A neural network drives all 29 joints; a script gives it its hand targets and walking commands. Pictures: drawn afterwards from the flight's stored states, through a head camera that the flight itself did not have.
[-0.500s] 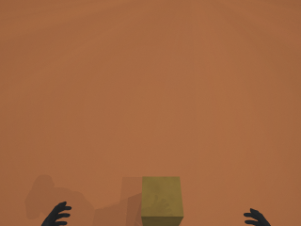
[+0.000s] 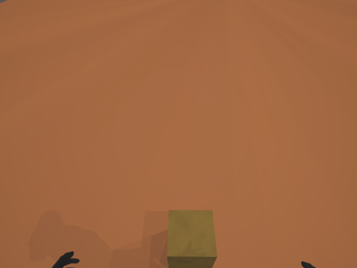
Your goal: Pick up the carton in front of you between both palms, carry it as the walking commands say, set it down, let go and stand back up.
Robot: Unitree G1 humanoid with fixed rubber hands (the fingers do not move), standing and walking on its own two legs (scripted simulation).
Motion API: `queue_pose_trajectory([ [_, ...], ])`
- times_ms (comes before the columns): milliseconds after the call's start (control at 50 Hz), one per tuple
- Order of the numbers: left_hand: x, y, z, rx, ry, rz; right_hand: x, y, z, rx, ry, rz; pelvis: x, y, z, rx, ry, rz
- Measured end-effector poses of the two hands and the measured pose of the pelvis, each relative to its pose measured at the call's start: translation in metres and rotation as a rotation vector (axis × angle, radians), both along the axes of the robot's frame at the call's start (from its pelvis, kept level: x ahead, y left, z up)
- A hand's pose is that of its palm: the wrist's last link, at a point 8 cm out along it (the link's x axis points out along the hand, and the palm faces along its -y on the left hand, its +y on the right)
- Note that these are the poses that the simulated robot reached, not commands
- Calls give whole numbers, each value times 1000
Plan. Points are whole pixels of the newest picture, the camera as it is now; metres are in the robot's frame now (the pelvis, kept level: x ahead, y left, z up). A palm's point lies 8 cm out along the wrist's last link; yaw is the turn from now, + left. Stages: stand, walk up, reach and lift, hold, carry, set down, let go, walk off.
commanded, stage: stand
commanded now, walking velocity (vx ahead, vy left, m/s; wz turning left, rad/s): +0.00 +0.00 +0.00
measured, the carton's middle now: (190, 240) +0.38 -0.03 -0.65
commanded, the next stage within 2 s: none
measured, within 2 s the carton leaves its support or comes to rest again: neither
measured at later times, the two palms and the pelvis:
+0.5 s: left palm out of the picture +0.08 +0.31 -0.10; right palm out of the picture +0.08 -0.31 -0.10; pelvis -0.01 +0.00 +0.00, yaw +0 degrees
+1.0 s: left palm out of the picture +0.08 +0.31 -0.10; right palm out of the picture +0.08 -0.31 -0.10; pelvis -0.01 +0.00 +0.00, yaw +0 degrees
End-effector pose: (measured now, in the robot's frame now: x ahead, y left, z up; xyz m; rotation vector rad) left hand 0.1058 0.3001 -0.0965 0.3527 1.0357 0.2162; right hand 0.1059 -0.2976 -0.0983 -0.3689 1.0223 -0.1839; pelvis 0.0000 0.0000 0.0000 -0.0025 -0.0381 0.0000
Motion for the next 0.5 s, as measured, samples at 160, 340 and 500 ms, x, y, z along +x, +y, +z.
queue_pose_trajectory([
  [160,-12,2,-1,2,28,6,-12,-4,-2,-2,30,-9,-6,-1,1,2,-5,-2],
  [340,-21,4,-2,6,51,11,-22,-7,-3,-5,54,-16,-10,-1,2,3,-7,-3],
  [500,-24,6,-2,8,64,14,-26,-10,-4,-7,69,-19,-12,-2,3,3,-7,-3],
])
